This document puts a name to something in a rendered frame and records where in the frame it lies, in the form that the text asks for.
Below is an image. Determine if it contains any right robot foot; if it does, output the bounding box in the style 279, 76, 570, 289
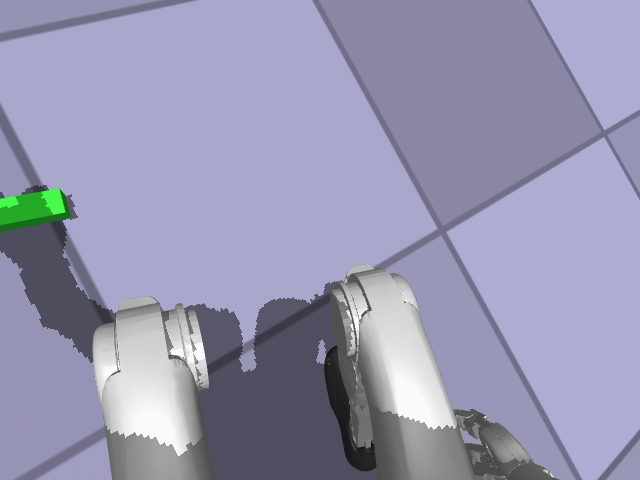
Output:
324, 345, 376, 471

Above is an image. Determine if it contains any right robot arm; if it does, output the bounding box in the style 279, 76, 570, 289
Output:
507, 464, 559, 480

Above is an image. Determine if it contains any right robot hand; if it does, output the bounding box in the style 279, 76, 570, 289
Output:
453, 409, 535, 480

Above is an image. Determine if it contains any small box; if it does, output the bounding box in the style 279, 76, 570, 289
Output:
0, 189, 71, 232

